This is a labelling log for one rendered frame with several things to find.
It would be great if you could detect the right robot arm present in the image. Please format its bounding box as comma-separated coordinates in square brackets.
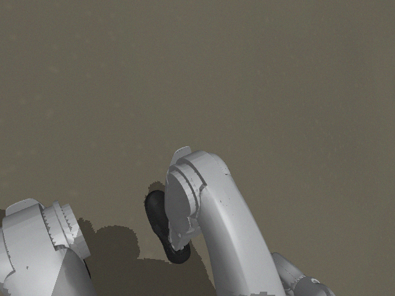
[294, 276, 336, 296]

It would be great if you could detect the right robot foot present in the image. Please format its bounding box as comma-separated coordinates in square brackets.
[144, 190, 191, 264]

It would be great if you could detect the right robot hand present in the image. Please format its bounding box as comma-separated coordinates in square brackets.
[270, 252, 306, 296]

